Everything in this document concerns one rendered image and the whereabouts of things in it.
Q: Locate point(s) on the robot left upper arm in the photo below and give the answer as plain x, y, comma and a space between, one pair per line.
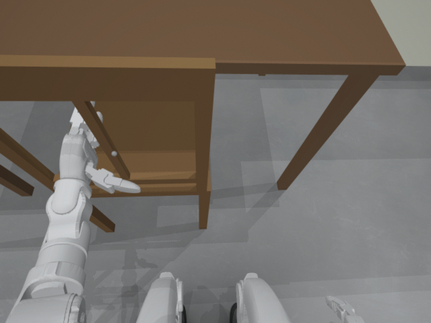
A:
65, 308

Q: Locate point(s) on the table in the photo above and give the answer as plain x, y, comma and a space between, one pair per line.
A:
284, 37

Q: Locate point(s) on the right robot thigh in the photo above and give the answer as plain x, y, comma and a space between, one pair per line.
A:
256, 299

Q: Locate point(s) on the left robot hand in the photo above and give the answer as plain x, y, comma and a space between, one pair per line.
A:
78, 148

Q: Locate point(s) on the right robot hand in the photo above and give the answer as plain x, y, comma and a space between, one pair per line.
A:
344, 310

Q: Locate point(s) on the chair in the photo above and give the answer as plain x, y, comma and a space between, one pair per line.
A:
157, 115

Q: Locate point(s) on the right robot shin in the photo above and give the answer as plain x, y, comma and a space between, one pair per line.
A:
244, 319

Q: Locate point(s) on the left robot forearm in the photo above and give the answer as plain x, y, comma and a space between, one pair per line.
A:
61, 260

